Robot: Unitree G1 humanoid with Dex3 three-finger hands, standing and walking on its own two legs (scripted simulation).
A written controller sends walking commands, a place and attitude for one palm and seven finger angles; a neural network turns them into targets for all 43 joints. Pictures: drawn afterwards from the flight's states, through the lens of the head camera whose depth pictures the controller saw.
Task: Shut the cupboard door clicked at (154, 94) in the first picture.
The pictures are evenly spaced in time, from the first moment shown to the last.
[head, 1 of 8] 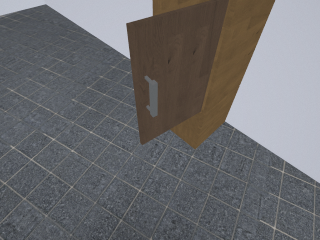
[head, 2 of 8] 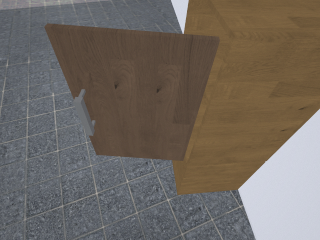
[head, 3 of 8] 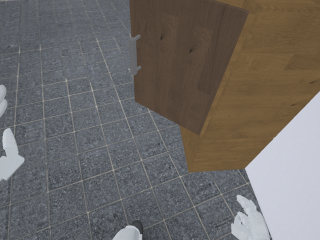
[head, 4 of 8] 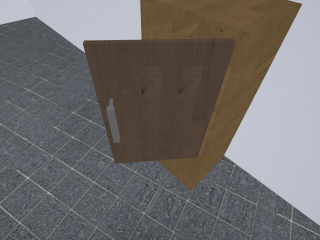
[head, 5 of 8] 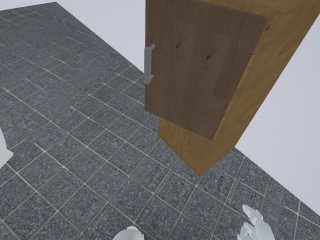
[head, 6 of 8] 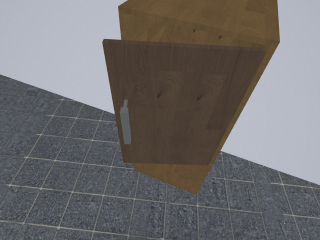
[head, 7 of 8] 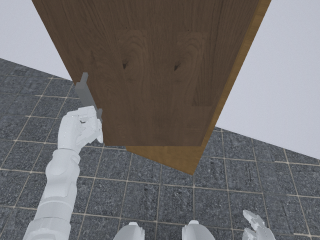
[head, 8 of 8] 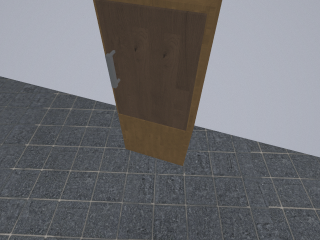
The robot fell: no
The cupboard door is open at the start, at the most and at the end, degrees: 81 81 0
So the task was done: yes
